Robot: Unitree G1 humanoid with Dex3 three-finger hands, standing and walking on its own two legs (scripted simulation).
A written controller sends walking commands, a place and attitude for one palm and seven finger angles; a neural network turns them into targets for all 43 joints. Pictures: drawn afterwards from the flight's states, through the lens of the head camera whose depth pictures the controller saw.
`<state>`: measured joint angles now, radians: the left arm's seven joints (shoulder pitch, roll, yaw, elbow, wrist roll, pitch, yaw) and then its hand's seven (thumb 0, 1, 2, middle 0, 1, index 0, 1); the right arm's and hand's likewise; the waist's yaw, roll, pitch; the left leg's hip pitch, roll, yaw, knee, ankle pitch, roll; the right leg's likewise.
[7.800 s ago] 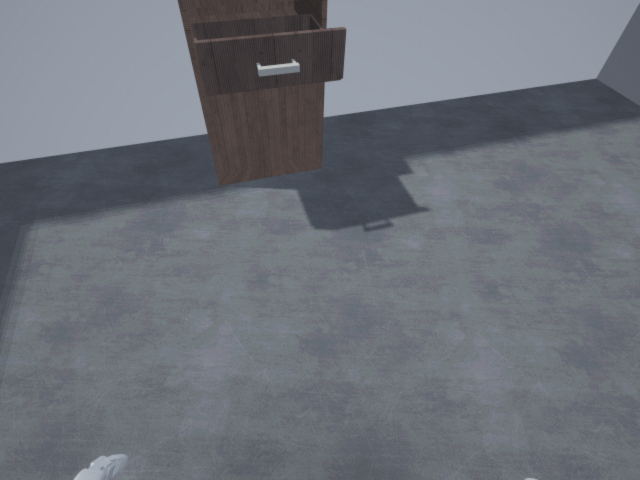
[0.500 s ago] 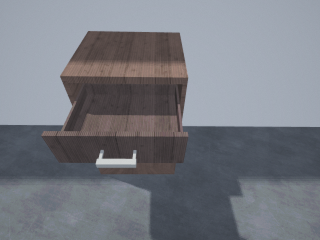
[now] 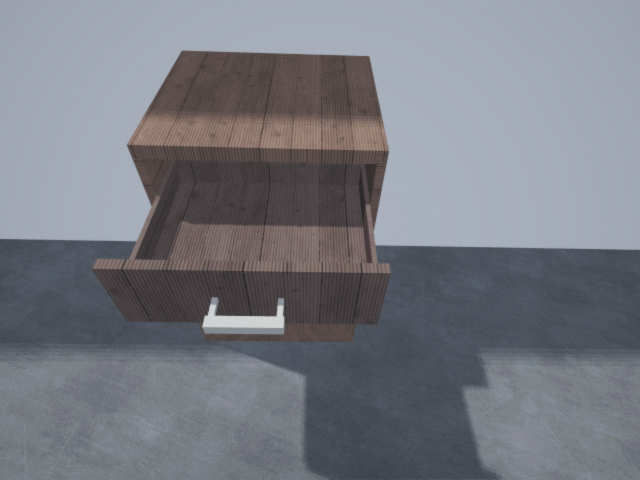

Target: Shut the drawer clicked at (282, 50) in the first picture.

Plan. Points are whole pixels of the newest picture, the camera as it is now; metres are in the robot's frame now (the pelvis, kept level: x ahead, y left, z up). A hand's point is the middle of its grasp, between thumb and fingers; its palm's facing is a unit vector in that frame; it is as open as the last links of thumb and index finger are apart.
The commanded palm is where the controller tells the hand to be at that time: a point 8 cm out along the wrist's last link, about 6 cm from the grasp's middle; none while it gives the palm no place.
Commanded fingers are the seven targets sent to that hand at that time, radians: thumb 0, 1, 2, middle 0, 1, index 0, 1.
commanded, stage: look again from close up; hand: left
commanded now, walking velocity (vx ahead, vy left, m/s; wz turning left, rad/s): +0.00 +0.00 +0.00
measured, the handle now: (246, 314) +0.38 +0.15 -0.09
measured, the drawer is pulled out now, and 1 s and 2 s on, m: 0.28 0.28 0.28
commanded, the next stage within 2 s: shuffle to correct the standing spot in 0.04 s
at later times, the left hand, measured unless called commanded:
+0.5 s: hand out of the picture -0.01 +0.16 -0.18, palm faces +0.02 -0.98 -0.19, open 7.4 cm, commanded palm none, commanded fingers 0.00 0.90 0.90 -0.20 -0.30 -0.20 -0.30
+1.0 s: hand out of the picture +0.06 +0.09 -0.17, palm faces +0.07 -0.98 -0.21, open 7.3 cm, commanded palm none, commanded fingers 0.00 0.90 0.90 -0.20 -0.30 -0.20 -0.30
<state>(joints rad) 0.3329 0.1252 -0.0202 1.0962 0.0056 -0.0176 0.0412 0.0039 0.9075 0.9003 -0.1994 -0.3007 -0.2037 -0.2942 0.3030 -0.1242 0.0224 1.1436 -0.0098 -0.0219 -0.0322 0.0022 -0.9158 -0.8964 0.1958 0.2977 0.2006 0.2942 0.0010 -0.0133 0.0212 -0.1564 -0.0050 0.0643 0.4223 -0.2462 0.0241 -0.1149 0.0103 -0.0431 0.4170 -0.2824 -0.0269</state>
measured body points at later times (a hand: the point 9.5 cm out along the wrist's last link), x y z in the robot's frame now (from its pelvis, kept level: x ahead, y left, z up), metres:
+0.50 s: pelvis +0.03 -0.01 -0.01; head +0.04 -0.02 +0.44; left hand -0.01 +0.21 -0.16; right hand -0.01 -0.22 -0.17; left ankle -0.01 +0.10 -0.74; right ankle -0.04 -0.10 -0.74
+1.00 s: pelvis +0.07 -0.08 +0.00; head +0.09 -0.09 +0.44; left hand +0.05 +0.14 -0.16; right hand +0.09 -0.30 -0.17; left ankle +0.02 +0.05 -0.68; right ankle +0.03 -0.12 -0.74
